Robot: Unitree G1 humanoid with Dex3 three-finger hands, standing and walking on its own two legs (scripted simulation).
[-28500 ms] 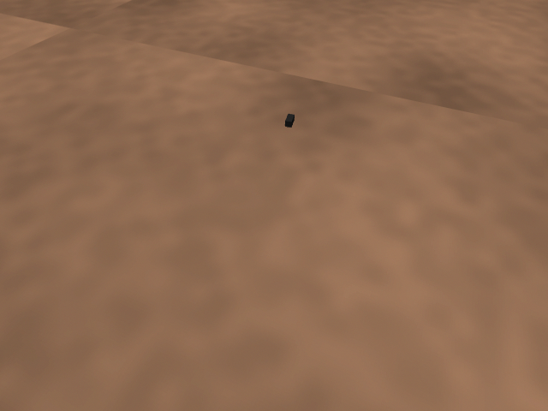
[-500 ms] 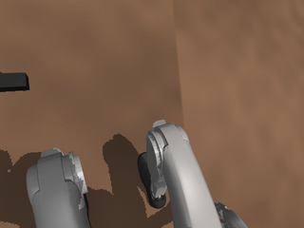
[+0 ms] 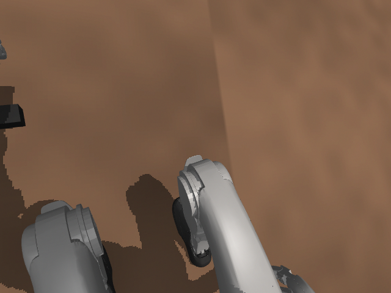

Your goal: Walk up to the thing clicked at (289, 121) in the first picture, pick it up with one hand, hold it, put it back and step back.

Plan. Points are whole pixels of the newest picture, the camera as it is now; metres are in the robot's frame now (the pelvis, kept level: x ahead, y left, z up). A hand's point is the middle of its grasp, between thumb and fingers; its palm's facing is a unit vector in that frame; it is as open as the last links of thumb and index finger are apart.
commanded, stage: approach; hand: left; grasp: from above
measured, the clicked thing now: out of the picture +0.53 +0.29 -0.31
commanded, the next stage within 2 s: close in in 0.24 s
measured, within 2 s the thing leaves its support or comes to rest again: neither
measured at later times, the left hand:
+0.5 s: hand out of the picture +0.52 +0.29 -0.16, palm faces -0.38 -0.02 -0.93, open 12.4 cm
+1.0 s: hand out of the picture +0.50 +0.28 -0.23, palm faces -0.46 -0.03 -0.89, open 12.7 cm
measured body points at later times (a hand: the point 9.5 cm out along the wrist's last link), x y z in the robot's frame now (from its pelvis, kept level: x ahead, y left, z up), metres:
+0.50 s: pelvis +0.00 +0.00 -0.01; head +0.25 +0.11 +0.35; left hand +0.54 +0.29 -0.11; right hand +0.05 -0.29 -0.06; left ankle +0.07 +0.12 -0.29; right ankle +0.12 -0.14 -0.29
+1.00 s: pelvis -0.01 +0.00 -0.02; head +0.27 +0.11 +0.32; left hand +0.52 +0.28 -0.18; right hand +0.01 -0.27 -0.06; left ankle +0.07 +0.12 -0.29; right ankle +0.12 -0.14 -0.29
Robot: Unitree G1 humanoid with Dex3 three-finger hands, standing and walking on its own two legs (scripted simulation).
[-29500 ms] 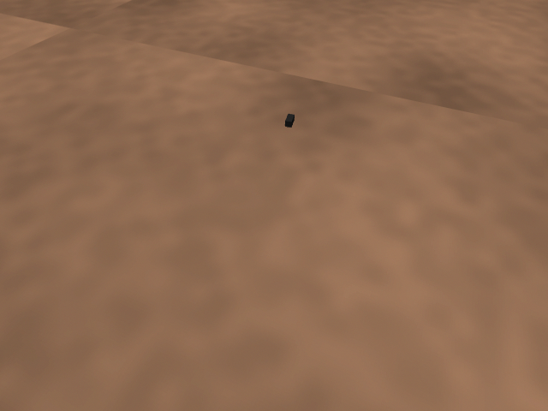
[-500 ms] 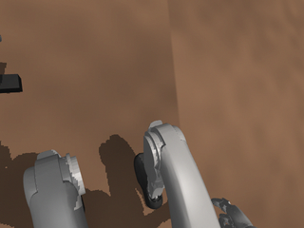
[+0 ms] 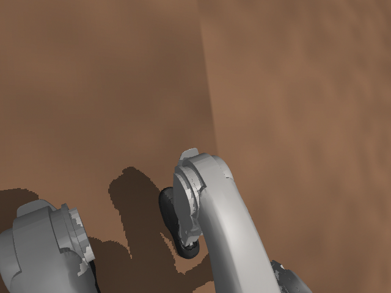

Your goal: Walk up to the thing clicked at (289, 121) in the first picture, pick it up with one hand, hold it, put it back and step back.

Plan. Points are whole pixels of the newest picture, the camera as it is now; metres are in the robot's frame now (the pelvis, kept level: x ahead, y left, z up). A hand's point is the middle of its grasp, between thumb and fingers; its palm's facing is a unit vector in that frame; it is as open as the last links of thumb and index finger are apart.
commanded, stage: rest palm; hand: left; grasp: from above
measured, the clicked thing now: out of the picture +0.53 +0.30 -0.29
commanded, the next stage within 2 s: close in 1.16 s
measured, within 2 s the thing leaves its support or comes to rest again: neither
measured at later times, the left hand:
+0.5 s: hand out of the picture +0.50 +0.30 -0.25, palm faces -0.50 -0.07 -0.86, open 12.6 cm
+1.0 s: hand out of the picture +0.50 +0.29 -0.25, palm faces -0.44 -0.05 -0.90, open 12.4 cm
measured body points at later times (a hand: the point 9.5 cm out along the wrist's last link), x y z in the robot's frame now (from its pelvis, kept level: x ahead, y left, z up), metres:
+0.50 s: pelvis +0.01 +0.00 +0.00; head +0.30 +0.12 +0.31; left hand +0.52 +0.30 -0.20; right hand +0.03 -0.25 -0.04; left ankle +0.07 +0.12 -0.28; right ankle +0.13 -0.14 -0.28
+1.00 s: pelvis +0.00 +0.01 +0.00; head +0.29 +0.13 +0.31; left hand +0.52 +0.29 -0.20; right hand +0.03 -0.24 -0.05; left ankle +0.07 +0.12 -0.28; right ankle +0.13 -0.13 -0.28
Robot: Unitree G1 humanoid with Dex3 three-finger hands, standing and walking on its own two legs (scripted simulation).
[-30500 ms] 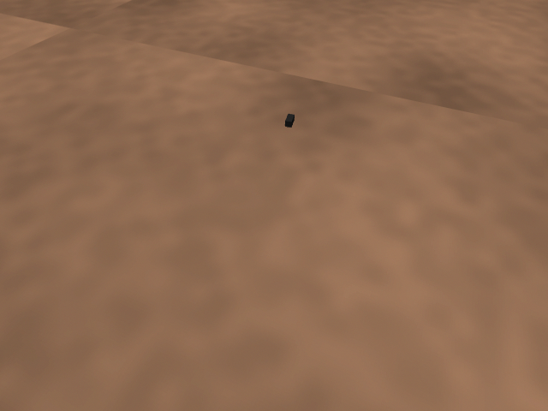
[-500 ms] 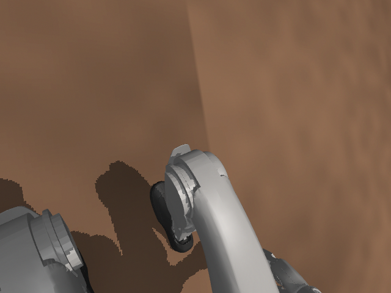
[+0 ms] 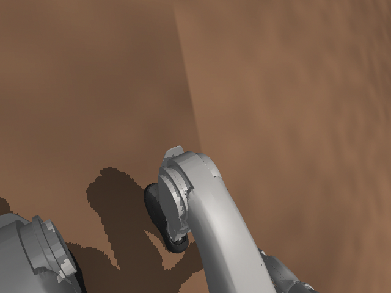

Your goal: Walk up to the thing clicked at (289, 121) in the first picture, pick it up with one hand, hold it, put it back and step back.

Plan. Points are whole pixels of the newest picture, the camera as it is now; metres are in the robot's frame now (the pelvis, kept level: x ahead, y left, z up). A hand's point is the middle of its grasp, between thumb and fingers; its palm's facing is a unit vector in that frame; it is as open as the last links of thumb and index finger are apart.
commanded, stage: rest palm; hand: left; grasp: from above
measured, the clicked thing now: out of the picture +0.51 +0.32 -0.29
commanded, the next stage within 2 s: close in 0.16 s
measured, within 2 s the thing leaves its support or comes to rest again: neither
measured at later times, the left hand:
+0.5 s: hand out of the picture +0.49 +0.31 -0.25, palm faces -0.47 -0.10 -0.88, open 10.9 cm
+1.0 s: hand out of the picture +0.49 +0.31 -0.25, palm faces -0.47 -0.10 -0.88, open 8.7 cm
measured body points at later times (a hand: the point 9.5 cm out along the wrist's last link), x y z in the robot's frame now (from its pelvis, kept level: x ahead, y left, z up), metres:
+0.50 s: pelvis +0.00 +0.00 +0.00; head +0.29 +0.14 +0.31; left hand +0.51 +0.31 -0.20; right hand +0.04 -0.25 -0.04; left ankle +0.06 +0.12 -0.27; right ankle +0.14 -0.14 -0.27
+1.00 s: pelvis +0.00 +0.00 +0.00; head +0.29 +0.13 +0.31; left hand +0.51 +0.31 -0.20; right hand +0.03 -0.25 -0.04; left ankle +0.06 +0.12 -0.27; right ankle +0.14 -0.14 -0.27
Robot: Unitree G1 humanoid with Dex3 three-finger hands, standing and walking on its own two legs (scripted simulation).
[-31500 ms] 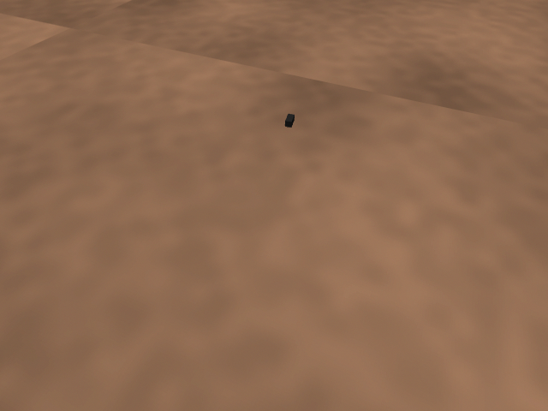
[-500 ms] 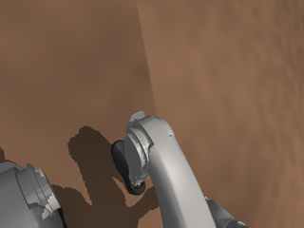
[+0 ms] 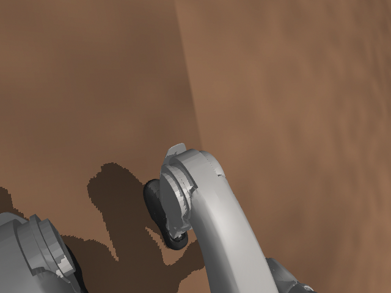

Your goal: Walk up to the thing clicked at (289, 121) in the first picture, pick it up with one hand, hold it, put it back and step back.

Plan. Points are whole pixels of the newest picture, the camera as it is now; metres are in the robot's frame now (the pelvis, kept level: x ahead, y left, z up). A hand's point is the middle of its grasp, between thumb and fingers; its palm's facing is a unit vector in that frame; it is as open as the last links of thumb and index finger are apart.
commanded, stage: close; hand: left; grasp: from above
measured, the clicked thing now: out of the picture +0.51 +0.33 -0.29
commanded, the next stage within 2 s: settle in 0.96 s
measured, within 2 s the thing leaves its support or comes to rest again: leaves its support in 1.32 s
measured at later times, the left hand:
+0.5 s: hand out of the picture +0.48 +0.32 -0.25, palm faces -0.46 -0.09 -0.88, open 7.3 cm
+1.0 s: hand out of the picture +0.49 +0.32 -0.25, palm faces -0.46 -0.09 -0.88, open 7.2 cm
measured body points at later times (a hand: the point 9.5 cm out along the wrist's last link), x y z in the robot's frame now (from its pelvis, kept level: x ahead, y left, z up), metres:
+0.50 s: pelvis +0.00 +0.00 +0.00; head +0.29 +0.14 +0.31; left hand +0.50 +0.32 -0.20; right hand +0.04 -0.25 -0.04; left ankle +0.06 +0.12 -0.28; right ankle +0.14 -0.13 -0.27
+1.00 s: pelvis +0.00 +0.00 +0.00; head +0.29 +0.14 +0.31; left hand +0.51 +0.32 -0.20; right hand +0.04 -0.25 -0.04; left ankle +0.06 +0.12 -0.28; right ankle +0.14 -0.13 -0.27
